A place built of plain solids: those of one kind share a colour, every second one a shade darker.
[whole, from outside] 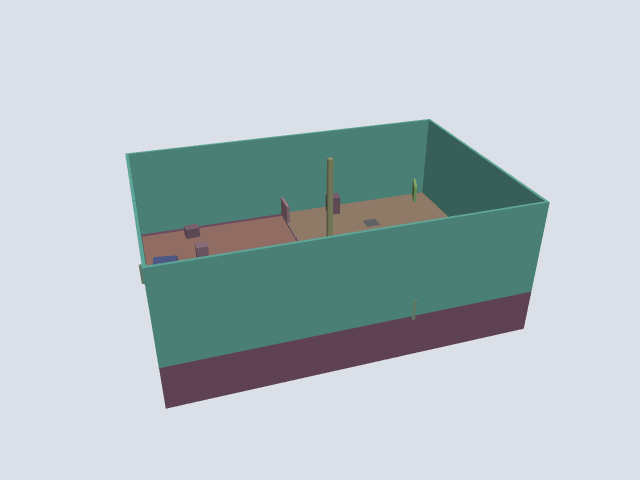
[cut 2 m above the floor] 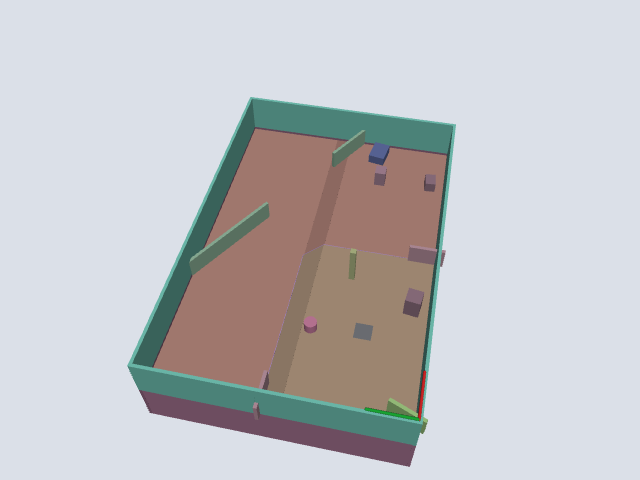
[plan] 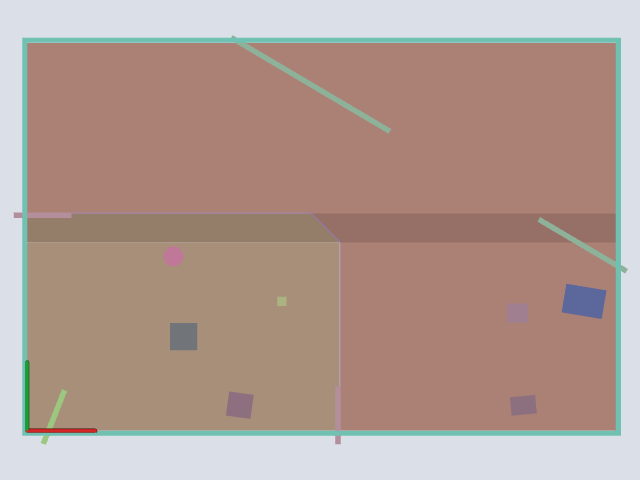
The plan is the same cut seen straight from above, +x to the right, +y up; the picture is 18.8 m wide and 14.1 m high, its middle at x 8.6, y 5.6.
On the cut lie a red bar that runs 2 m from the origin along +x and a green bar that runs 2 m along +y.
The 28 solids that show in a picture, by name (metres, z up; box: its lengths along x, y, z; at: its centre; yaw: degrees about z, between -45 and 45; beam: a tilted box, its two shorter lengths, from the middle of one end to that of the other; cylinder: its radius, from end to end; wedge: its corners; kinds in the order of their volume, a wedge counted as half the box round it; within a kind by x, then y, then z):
{
 "piece_1": {"wedge": [[8.33, 6.38, -2.3], [8.33, 6.38, -0.18], [9.18, 5.52, -2.3], [9.18, 5.52, -0.18], [17.29, 5.52, -2.3], [17.29, 5.52, -0.18], [17.29, 6.38, -2.3], [17.29, 6.38, -0.18]]},
 "piece_2": {"box": [17.29, 5.01, 2.12], "at": [8.64, 8.88, -1.24]},
 "piece_3": {"box": [8.11, 5.52, 2.12], "at": [13.24, 2.76, -1.24]},
 "deck_1": {"wedge": [[0.0, 5.52, -2.3], [0.0, 5.52, 0.0], [0.0, 6.38, -2.3], [0.0, 6.38, 0.0], [8.33, 6.38, -2.3], [8.33, 6.38, 0.0], [9.18, 5.52, -2.3], [9.18, 5.52, 0.0]]},
 "deck_2": {"box": [9.18, 5.52, 2.3], "at": [4.59, 2.76, -1.15]},
 "wall_1": {"box": [0.15, 6.53, 4.81], "at": [-0.07, 3.11, 2.35]},
 "wall_2": {"box": [0.15, 5.16, 4.81], "at": [-0.07, 8.96, 2.35]},
 "wall_3": {"box": [9.33, 0.15, 4.81], "at": [4.52, -0.07, 2.35]},
 "wall_4": {"box": [17.59, 0.15, 4.81], "at": [8.64, 11.46, 2.35]},
 "wall_5": {"box": [8.26, 0.15, 4.81], "at": [13.31, -0.07, 2.35]},
 "wall_6": {"box": [0.15, 11.69, 4.81], "at": [17.36, 5.7, 2.35]},
 "wallfoot_1": {"box": [0.15, 11.39, 2.3], "at": [-0.07, 5.7, -1.15]},
 "wallfoot_2": {"box": [17.59, 0.15, 2.3], "at": [8.64, -0.07, -1.15]},
 "wallfoot_3": {"box": [17.59, 0.15, 2.3], "at": [8.64, 11.46, -1.15]},
 "wallfoot_4": {"box": [0.15, 11.39, 2.3], "at": [17.36, 5.7, -1.15]},
 "screen_like_1": {"box": [5.42, 0.16, 1.07], "at": [8.32, 10.17, 0.3], "yaw": -30.6},
 "screen_like_2": {"box": [3.0, 0.16, 1.07], "at": [16.32, 5.44, 0.3], "yaw": -30.6},
 "crate_1": {"box": [0.73, 0.72, 1.1], "at": [6.24, 0.75, 0.5], "yaw": -7.8},
 "crate_2": {"box": [0.62, 0.57, 0.93], "at": [14.41, 3.45, 0.23]},
 "crate_3": {"box": [0.75, 0.55, 0.61], "at": [14.57, 0.74, 0.07], "yaw": 5.3},
 "screen_live_1": {"box": [1.7, 0.16, 1.07], "at": [0.45, 6.32, 0.49]},
 "screen_live_2": {"box": [0.16, 1.7, 1.07], "at": [9.13, 0.45, 0.49]},
 "pallet_1": {"box": [1.2, 0.86, 0.55], "at": [16.36, 3.8, 0.04], "yaw": -9.5},
 "column_1": {"box": [0.27, 0.27, 4.81], "at": [7.48, 3.8, 2.35]},
 "screen_like_deck_1": {"box": [0.16, 1.7, 1.07], "at": [0.78, 0.4, 0.49], "yaw": -21.6},
 "drum_1": {"cylinder": 0.29, "from": [4.3, 5.12, -0.05], "to": [4.3, 5.12, 0.5]},
 "lipbar_live_1": {"box": [8.33, 0.03, 0.02], "at": [4.17, 6.39, -0.01]},
 "lipbar_live_2": {"box": [0.03, 5.52, 0.02], "at": [9.2, 2.76, -0.01]}
}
